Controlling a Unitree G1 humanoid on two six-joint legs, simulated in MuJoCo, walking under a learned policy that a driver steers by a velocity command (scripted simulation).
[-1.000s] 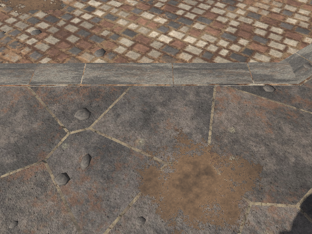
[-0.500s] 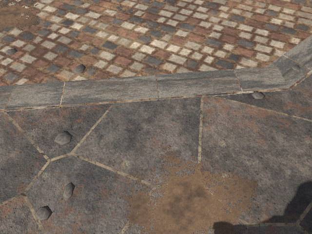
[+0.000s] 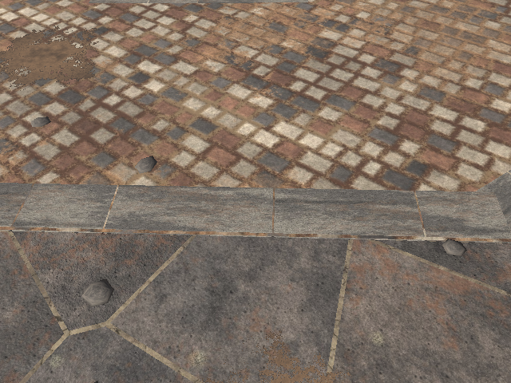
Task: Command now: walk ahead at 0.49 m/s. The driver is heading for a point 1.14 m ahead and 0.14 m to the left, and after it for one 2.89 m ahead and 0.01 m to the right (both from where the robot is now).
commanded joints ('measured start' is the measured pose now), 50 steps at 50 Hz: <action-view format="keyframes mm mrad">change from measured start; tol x32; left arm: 1 19 164 32 -43 -7 -4 16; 15 136 23 -5 -73 -3 2 1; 36 -539 123 42 -285 -23 -1 -25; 43 21 318 115 -150 -5 -3 -21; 50 -232 160 64 -168 3 -19 -29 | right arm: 1 -119 -38 -7 -73 5 -15 10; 10 -246 -40 6 -139 17 -46 63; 15 350 -263 -68 17 -16 -39 45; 50 185 -59 -24 47 7 -1 0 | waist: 1 -3 -83 121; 13 -188 -153 -90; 15 -147 273 -402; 25 -36 10 60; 38 -101 33 111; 43 51 -317 -382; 50 -82 -104 13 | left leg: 1 -60 -2 12 -144 85 -18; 10 48 -70 71 -374 -94 34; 13 611 -126 92 -371 -94 115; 15 1231 308 -691 -511 -284 341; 23 560 94 -129 -739 31 208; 40 817 103 -1 -456 392 103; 43 98 -189 -25 402 -615 -12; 50 158 33 -29 248 -299 9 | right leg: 1 -3 -281 168 -135 109 -109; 13 52 -253 60 439 783 -36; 15 -563 10 121 1091 -374 43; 16 -663 -54 215 1185 -363 17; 37 -632 -163 53 324 175 19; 41 -44 -119 28 311 137 -72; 43 498 -491 782 123 -37 -293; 50 -130 -299 247 -61 153 -158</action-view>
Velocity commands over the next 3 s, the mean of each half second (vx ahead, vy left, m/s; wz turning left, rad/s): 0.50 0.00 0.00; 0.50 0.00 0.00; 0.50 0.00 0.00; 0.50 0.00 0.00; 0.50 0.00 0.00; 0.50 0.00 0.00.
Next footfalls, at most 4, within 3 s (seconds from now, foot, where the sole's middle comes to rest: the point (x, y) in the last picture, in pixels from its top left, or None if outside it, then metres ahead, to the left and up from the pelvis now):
0.26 left None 0.34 0.15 -0.79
0.82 right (318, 346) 0.66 -0.08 -0.79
1.40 left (242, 251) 0.97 0.15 -0.79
1.96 right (314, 184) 1.28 -0.08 -0.79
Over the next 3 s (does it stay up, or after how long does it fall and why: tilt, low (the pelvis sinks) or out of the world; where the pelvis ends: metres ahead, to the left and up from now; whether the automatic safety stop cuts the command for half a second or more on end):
stays up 1.68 0.06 -0.01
